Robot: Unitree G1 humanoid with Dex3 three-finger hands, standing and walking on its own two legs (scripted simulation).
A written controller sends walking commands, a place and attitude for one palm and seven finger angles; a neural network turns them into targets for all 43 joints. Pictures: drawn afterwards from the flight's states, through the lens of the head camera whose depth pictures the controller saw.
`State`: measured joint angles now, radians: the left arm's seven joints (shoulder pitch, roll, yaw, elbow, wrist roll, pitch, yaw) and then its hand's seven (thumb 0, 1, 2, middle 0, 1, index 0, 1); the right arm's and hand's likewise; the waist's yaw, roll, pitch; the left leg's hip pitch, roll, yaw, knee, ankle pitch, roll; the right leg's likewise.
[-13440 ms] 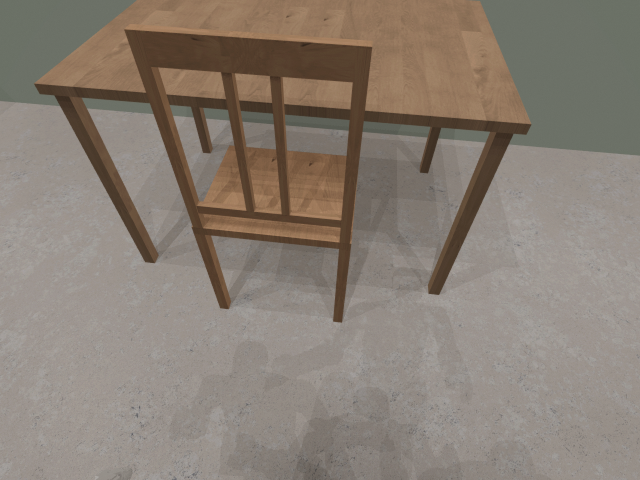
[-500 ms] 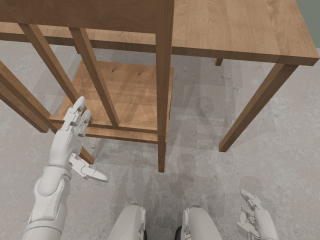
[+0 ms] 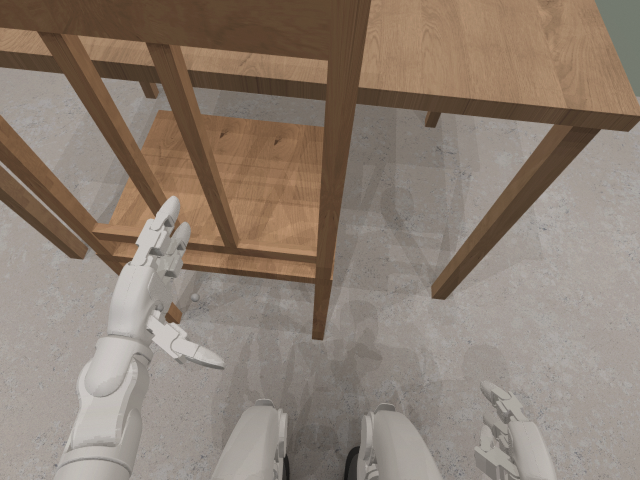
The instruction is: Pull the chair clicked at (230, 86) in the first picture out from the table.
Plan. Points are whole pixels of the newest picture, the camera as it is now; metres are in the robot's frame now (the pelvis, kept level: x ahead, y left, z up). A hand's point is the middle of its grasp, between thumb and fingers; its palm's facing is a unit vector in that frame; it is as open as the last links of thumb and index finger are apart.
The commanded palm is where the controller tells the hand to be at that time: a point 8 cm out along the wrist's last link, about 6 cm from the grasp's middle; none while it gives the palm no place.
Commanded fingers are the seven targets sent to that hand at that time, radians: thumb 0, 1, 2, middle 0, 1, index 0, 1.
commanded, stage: aim the fingers beside a spindle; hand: left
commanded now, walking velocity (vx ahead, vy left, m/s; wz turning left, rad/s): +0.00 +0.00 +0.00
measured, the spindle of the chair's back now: (135, 165) +0.48 +0.26 +0.06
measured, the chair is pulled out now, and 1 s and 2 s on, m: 0.00 0.00 0.00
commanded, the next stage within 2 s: push the fingers through the gap in 1.28 s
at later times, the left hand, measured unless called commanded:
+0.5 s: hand (182, 279) +0.33 +0.18 +0.04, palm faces -0.04 -1.00 -0.07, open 17.0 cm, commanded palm +0.31 +0.21 +0.03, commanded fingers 0.00 -0.50 0.30 -0.06 -0.08 -0.06 -0.08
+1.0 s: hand (212, 307) +0.31 +0.14 +0.02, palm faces -0.13 -0.99 +0.01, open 17.0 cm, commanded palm +0.30 +0.22 +0.04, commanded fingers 0.00 -0.50 0.30 -0.06 -0.08 -0.06 -0.08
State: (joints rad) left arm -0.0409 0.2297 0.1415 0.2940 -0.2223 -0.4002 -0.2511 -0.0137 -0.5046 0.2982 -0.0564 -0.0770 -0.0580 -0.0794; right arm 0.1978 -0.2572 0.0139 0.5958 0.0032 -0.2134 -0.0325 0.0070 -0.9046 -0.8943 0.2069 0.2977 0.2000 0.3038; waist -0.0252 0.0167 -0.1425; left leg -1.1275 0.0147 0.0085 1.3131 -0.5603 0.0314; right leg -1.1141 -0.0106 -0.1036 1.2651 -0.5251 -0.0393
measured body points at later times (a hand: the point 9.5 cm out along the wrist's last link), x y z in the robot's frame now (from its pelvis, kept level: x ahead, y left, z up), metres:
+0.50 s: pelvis +0.00 +0.00 +0.00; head +0.11 +0.01 +0.44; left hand +0.33 +0.23 +0.05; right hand +0.18 -0.24 -0.10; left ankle +0.03 +0.10 -0.62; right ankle +0.04 -0.10 -0.62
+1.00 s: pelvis +0.00 -0.01 +0.00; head +0.11 +0.00 +0.44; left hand +0.31 +0.20 +0.02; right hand +0.17 -0.26 -0.10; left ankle +0.03 +0.10 -0.62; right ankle +0.04 -0.10 -0.62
